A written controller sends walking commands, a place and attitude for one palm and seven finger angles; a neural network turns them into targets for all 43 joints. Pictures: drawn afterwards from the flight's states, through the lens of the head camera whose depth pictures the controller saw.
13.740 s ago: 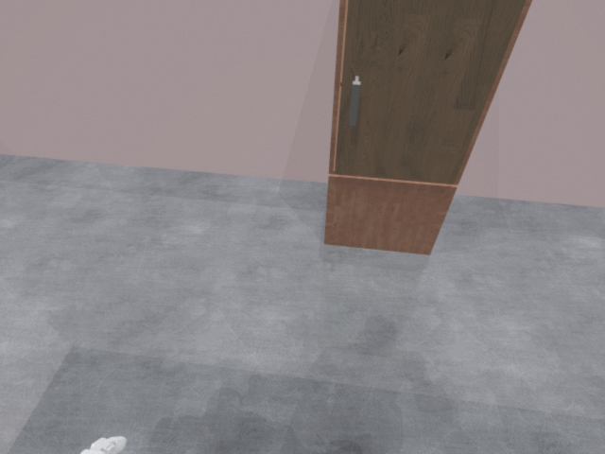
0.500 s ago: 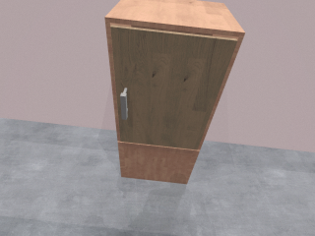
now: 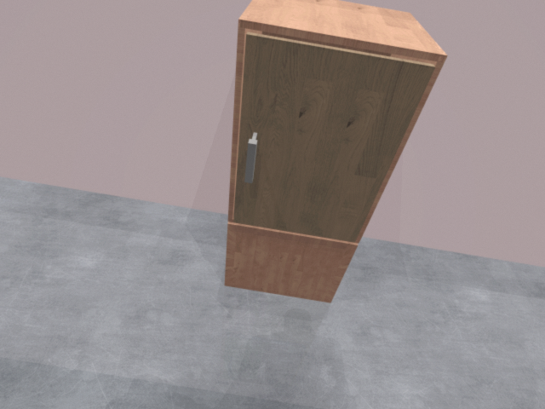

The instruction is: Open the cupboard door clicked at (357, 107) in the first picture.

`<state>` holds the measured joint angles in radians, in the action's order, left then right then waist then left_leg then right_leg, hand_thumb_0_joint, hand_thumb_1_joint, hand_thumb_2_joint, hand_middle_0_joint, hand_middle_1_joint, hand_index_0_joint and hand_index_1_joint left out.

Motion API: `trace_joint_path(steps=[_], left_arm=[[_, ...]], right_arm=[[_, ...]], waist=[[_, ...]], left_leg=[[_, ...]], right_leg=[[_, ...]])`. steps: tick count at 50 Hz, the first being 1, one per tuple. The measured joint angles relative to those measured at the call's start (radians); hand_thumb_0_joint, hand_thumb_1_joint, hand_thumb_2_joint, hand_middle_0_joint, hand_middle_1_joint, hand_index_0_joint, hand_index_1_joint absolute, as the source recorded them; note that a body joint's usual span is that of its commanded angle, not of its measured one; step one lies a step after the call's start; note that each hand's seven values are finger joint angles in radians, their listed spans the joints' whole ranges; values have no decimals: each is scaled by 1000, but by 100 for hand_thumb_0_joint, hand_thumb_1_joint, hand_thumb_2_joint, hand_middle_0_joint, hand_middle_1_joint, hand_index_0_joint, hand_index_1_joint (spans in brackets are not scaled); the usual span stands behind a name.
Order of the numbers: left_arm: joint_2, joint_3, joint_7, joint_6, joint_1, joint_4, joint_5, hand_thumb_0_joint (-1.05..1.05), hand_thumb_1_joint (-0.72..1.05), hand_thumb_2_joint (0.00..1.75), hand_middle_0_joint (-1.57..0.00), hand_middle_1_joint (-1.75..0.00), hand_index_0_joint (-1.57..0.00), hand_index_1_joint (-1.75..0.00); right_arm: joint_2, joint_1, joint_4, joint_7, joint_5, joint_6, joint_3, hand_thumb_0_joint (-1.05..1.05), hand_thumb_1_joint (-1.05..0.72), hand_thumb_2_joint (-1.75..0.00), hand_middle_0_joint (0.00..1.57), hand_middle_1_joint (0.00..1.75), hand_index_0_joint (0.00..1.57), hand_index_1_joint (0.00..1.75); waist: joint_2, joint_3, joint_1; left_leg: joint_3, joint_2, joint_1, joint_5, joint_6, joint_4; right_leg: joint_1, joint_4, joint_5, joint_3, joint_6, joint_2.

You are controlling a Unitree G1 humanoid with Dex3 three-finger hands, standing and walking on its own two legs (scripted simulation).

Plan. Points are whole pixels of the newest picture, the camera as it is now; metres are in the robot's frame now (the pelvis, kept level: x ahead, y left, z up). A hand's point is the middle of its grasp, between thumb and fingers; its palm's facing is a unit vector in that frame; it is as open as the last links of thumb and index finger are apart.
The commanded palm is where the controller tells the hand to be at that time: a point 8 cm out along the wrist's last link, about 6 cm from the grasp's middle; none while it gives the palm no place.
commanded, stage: come to a stop and stand still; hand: left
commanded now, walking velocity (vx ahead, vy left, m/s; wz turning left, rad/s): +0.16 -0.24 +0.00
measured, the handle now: (251, 157) +0.75 +0.11 -0.05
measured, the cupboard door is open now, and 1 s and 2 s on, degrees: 0 0 0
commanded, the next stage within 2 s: look again from close up in 1.40 s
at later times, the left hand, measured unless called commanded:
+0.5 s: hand out of the picture +0.02 +0.18 -0.16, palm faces -0.03 -0.99 -0.11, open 7.4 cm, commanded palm none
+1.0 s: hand out of the picture +0.00 +0.13 -0.17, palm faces +0.07 -0.98 -0.18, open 7.3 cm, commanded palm none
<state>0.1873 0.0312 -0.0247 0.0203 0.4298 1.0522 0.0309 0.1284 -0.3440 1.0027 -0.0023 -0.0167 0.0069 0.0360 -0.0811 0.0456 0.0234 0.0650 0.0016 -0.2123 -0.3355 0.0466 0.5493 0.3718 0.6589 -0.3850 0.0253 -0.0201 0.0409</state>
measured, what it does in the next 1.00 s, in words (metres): steps on the spot: right foot, then left foot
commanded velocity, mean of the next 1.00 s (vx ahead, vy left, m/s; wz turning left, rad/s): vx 0.03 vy -0.01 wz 0.00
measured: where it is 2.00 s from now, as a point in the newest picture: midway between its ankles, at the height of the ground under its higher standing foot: outside the picture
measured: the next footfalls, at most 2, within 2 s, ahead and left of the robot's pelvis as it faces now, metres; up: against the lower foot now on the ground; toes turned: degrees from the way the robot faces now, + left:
right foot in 0.66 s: +0.03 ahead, -0.15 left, +0.00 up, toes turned -3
left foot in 0.98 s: +0.06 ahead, +0.08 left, +0.00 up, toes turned +3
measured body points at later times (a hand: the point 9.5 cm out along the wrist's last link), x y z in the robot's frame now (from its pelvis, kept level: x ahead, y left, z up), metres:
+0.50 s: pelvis -0.03 +0.01 +0.02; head -0.04 +0.04 +0.47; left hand +0.03 +0.23 -0.15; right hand -0.13 -0.19 -0.12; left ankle +0.01 +0.08 -0.73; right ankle +0.01 -0.16 -0.64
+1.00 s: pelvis +0.01 -0.03 +0.01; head +0.04 -0.03 +0.46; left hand +0.00 +0.18 -0.15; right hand +0.06 -0.27 -0.15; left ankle +0.02 +0.08 -0.73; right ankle -0.01 -0.14 -0.73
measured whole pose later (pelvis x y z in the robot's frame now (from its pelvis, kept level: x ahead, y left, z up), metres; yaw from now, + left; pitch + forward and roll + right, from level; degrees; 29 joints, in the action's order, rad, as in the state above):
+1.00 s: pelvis +0.01 -0.03 +0.01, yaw +0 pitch +1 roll +0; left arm 0.13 0.01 -0.04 0.00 0.31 1.06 0.01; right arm 0.18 -0.23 1.02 0.02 0.00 -0.02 0.04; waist -0.01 -0.04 0.02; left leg 0.06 0.01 -0.25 -0.19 0.00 0.48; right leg 0.23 0.53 -0.30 0.05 -0.01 0.02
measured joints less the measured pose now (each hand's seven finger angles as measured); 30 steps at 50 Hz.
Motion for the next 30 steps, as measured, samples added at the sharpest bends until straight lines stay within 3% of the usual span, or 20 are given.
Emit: trace_joint_path(steps=[2,6,10,14,22,26,30], left_arm=[[4,10,8,16,-24,-7,1,1,91,90,-20,-30,-20,-30],[16,26,30,22,-85,-25,4,1,91,90,-20,-30,-20,-30],[22,37,42,12,-128,-46,-2,0,91,90,-20,-30,-20,-30],[24,42,46,20,-145,-45,-1,0,91,90,-20,-30,-19,-30],[20,34,44,30,-160,-31,-1,0,91,90,-20,-30,-19,-30],[-1,21,40,27,-172,-36,-7,0,92,90,-20,-30,-19,-30],[-15,14,24,13,-185,-46,-13,0,93,90,-20,-30,-20,-30]], right_arm=[[-21,-28,21,15,-2,2,-14,1,-91,-90,20,30,20,30],[-53,-115,78,28,0,9,-32,1,-91,-90,20,30,20,30],[-70,-168,113,38,4,21,-34,1,-90,-90,20,30,20,30],[-69,-184,120,47,1,28,-27,1,-90,-90,20,30,21,30],[-62,-179,107,47,-7,36,-21,1,-90,-90,20,30,20,30],[-50,-160,100,37,-12,27,-18,1,-90,-90,20,30,20,30],[-33,-129,93,29,-16,9,-15,1,-90,-90,20,30,20,30]], waist=[[-19,-16,-10],[-5,-6,-24],[21,2,-36],[40,12,-61],[40,28,-97],[49,28,-101],[66,19,-99]], left_leg=[[21,-18,-3,42,18,5],[6,-17,19,112,26,-86],[-9,-6,16,167,26,-157],[-9,4,-9,191,30,-182],[-5,11,-41,213,26,-205],[-8,12,-45,212,18,-205],[-13,13,-59,184,-2,-161]], right_leg=[[95,227,-10,-45,-2,-16],[224,490,166,-51,0,-41],[305,616,289,-63,8,-49],[347,655,329,-70,19,-44],[309,528,278,-27,33,0],[207,318,174,11,30,14],[39,32,60,37,24,-2]])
